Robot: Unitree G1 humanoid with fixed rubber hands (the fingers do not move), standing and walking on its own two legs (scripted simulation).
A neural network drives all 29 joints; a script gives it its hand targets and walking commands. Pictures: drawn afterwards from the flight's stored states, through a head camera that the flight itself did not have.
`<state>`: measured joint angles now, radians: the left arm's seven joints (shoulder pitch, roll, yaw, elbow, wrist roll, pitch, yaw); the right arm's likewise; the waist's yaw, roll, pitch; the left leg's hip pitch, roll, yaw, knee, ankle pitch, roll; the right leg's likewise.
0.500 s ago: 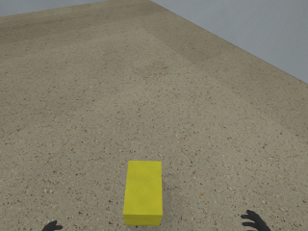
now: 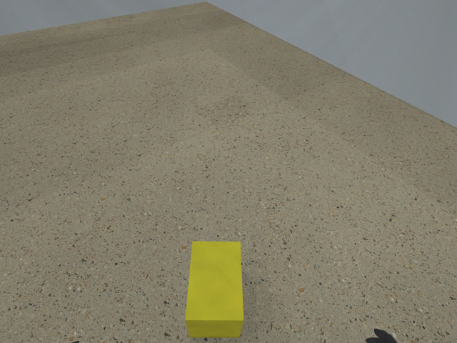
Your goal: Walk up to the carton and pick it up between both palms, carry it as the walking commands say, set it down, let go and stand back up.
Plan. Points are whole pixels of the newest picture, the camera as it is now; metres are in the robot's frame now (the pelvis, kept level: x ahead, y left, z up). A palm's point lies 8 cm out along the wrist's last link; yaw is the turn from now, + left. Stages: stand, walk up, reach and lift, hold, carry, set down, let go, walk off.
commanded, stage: stand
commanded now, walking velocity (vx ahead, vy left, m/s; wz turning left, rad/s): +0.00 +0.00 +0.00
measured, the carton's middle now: (215, 288) +0.47 +0.02 -0.66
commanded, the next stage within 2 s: none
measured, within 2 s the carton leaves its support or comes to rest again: neither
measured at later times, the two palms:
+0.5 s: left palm out of the picture +0.07 +0.31 -0.10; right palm out of the picture +0.08 -0.31 -0.10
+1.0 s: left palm out of the picture +0.06 +0.31 -0.11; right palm out of the picture +0.08 -0.31 -0.10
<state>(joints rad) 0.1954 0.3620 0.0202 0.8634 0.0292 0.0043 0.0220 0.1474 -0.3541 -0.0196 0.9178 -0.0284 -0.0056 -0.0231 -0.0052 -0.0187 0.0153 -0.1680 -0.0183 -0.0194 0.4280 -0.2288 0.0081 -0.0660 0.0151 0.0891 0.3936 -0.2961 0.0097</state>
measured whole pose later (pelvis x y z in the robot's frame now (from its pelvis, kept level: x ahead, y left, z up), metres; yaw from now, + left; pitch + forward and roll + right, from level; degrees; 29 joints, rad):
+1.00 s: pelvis -0.02 +0.00 +0.00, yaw +1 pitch -3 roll +0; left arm 0.15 0.39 0.01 1.01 0.02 0.00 0.01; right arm 0.11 -0.38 0.00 1.05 -0.01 -0.01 -0.01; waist 0.00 -0.01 0.04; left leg -0.15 -0.02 -0.03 0.36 -0.17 0.01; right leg -0.04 0.01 0.07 0.33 -0.24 0.01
